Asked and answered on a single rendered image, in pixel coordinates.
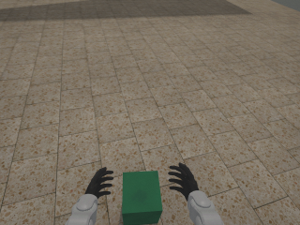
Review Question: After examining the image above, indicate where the left robot forearm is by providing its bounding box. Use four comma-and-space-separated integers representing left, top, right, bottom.
65, 194, 98, 225

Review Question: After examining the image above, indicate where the carton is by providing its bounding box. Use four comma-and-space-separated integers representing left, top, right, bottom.
122, 171, 163, 225

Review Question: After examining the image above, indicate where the right robot forearm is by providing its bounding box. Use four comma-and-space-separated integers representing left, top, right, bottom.
187, 190, 224, 225

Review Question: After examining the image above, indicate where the right robot hand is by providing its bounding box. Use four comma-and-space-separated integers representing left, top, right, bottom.
168, 162, 199, 200

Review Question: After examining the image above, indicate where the left robot hand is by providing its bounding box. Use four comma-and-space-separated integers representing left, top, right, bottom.
84, 167, 113, 198

